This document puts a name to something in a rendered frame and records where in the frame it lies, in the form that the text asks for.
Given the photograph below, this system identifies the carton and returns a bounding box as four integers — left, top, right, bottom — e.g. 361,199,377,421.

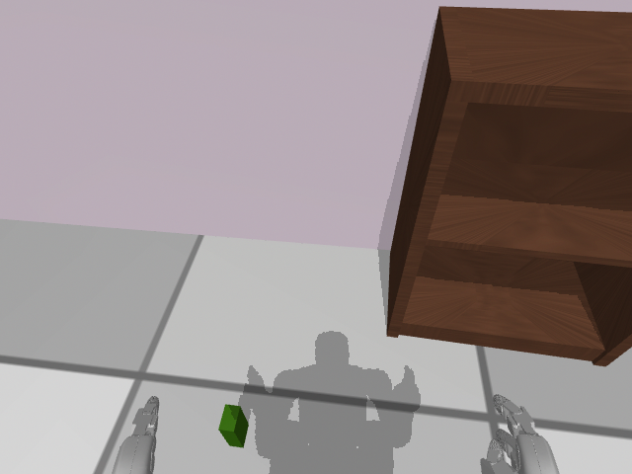
219,404,249,448

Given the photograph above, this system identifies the right robot hand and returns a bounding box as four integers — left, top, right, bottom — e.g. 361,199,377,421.
480,394,560,474

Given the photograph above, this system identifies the left robot hand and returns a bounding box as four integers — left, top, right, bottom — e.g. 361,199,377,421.
112,396,159,474

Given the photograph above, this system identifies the bookshelf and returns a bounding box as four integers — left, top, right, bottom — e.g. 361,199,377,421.
387,6,632,366

